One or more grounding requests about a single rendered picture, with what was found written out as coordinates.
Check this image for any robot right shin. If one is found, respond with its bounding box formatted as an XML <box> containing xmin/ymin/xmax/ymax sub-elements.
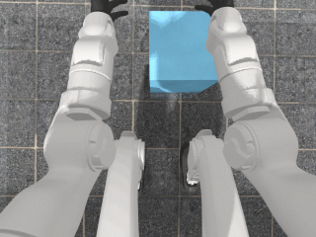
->
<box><xmin>186</xmin><ymin>129</ymin><xmax>224</xmax><ymax>184</ymax></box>

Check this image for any right robot forearm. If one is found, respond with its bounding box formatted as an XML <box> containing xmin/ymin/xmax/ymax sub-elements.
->
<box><xmin>205</xmin><ymin>7</ymin><xmax>299</xmax><ymax>149</ymax></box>

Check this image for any right robot hand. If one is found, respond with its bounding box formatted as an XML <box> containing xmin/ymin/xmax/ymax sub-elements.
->
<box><xmin>195</xmin><ymin>0</ymin><xmax>234</xmax><ymax>17</ymax></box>

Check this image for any right robot thigh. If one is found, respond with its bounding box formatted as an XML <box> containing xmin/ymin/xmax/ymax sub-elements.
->
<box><xmin>189</xmin><ymin>135</ymin><xmax>250</xmax><ymax>237</ymax></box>

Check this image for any robot right upper arm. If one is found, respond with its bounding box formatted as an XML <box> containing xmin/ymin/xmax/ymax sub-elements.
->
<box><xmin>222</xmin><ymin>118</ymin><xmax>316</xmax><ymax>237</ymax></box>

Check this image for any carton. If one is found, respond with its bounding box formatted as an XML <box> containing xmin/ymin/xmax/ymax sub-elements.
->
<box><xmin>148</xmin><ymin>11</ymin><xmax>218</xmax><ymax>93</ymax></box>

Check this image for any left robot forearm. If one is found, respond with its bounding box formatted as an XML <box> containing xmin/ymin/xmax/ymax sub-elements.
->
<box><xmin>43</xmin><ymin>11</ymin><xmax>119</xmax><ymax>159</ymax></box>

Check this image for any robot left upper arm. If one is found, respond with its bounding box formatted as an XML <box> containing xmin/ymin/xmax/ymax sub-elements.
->
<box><xmin>0</xmin><ymin>119</ymin><xmax>117</xmax><ymax>237</ymax></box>

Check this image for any left robot hand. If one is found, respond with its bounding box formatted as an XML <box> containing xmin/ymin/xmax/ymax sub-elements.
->
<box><xmin>90</xmin><ymin>0</ymin><xmax>128</xmax><ymax>22</ymax></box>

